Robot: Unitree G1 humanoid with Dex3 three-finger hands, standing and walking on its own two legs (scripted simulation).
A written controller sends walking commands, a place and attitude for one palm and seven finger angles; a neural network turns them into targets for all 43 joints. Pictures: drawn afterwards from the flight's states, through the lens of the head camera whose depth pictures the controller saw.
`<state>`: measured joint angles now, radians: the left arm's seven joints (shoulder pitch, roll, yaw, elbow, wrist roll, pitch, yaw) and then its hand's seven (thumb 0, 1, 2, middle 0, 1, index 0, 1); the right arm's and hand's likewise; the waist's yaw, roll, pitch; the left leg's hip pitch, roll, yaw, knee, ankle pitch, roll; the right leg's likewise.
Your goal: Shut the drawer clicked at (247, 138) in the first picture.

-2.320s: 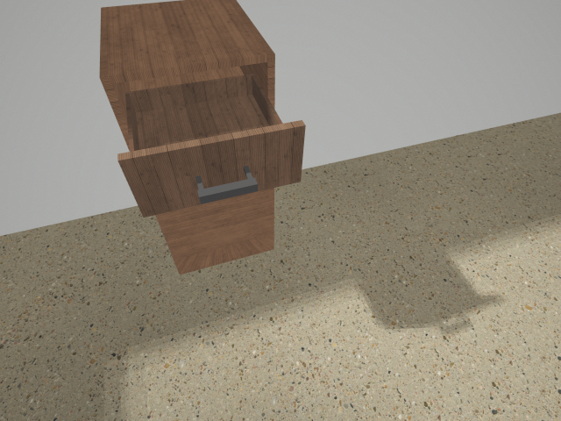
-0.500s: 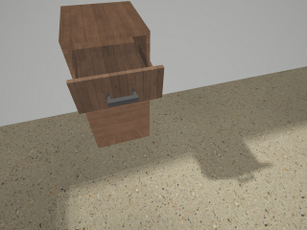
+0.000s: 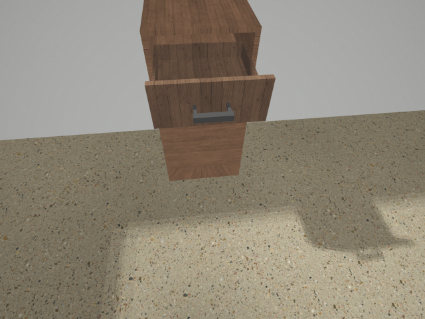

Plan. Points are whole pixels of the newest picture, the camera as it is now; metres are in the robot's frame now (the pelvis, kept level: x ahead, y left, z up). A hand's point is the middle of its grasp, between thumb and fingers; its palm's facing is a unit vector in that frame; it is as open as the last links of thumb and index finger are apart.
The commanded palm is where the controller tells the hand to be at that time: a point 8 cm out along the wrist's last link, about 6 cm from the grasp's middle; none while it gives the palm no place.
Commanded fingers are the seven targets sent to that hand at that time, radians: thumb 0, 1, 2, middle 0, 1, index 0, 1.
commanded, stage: turn to face it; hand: left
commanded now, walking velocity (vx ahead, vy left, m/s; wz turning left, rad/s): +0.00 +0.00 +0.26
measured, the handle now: (212, 112) +0.65 +0.02 -0.01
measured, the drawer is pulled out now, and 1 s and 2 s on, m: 0.28 0.28 0.28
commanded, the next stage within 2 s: take the last steps up to it in 0.06 s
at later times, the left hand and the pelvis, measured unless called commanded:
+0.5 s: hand out of the picture -0.09 +0.15 -0.19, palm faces +0.15 -0.98 -0.11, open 7.4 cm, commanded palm none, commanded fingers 0.00 0.90 0.90 -0.20 -0.30 -0.20 -0.30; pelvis -0.01 -0.01 +0.00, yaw +4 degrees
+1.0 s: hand (179, 311) +0.17 +0.08 -0.18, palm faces +0.06 -0.98 -0.18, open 7.3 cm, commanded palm none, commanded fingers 0.00 0.90 0.90 -0.20 -0.30 -0.20 -0.30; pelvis +0.13 -0.10 -0.01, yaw +3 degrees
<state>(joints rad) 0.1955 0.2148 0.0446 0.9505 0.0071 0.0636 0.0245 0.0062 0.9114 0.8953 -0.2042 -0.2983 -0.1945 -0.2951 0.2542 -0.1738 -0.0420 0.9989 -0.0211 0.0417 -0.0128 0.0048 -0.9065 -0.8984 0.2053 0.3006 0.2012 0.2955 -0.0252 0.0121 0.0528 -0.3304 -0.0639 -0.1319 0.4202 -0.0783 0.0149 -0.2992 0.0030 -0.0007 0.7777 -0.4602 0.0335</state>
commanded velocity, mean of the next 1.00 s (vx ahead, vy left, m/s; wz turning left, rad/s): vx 0.26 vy -0.12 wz -0.02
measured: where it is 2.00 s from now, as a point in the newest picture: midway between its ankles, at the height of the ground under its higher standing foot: (248, 289)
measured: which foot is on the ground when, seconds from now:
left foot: down 0.00-0.06, up 0.08-0.40, down 0.42-0.80, up 0.82-1.00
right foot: up 0.00-0.04, down 0.06-0.42, up 0.44-0.78, down 0.80-1.00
